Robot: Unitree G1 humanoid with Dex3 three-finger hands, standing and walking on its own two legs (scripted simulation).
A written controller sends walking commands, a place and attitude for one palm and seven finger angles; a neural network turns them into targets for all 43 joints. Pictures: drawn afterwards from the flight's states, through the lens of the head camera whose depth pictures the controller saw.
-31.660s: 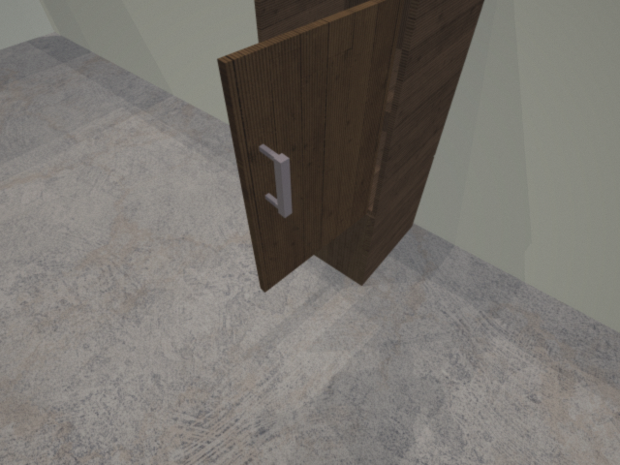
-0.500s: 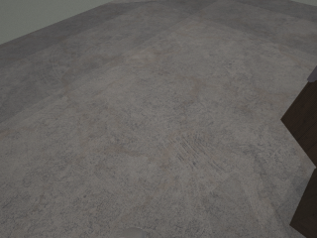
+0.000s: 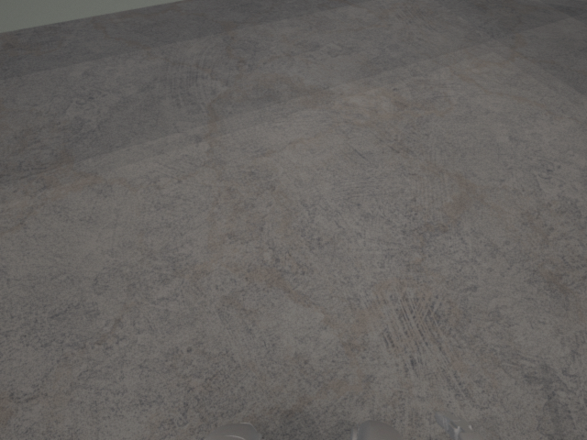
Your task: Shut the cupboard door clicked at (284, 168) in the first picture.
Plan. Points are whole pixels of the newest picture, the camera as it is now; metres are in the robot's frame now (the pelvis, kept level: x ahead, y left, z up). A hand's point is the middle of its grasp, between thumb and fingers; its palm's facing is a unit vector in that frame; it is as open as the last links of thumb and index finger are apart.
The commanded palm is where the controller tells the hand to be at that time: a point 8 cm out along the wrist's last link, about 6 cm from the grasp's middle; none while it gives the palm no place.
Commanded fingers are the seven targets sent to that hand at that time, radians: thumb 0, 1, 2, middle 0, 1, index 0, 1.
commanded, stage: walk to a spot facing it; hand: left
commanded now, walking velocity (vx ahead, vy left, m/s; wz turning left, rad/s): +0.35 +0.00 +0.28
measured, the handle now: out of the picture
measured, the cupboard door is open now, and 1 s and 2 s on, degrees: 53 53 53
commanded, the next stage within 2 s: turn to face it in 0.22 s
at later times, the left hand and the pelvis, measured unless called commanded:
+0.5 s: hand (227, 339) +0.27 +0.14 -0.14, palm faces +0.16 -0.96 -0.21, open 7.3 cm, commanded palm none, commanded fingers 0.00 0.90 0.90 -0.20 -0.30 -0.20 -0.30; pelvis +0.21 -0.05 +0.02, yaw +7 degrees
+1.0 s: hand (227, 285) +0.37 +0.16 -0.15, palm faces -0.11 -0.96 -0.24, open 7.4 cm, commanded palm none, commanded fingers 0.00 0.90 0.90 -0.20 -0.30 -0.20 -0.30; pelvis +0.26 -0.04 +0.01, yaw -11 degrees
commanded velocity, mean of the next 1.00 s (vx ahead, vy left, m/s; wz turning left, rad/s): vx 0.07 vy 0.00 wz -0.30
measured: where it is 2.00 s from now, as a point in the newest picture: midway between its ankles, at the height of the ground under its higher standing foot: (306, 401)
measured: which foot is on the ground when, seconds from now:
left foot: down 0.00-0.30, up 0.32-0.64, down 0.66-1.00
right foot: up 0.00-0.28, down 0.30-0.66, up 0.68-1.00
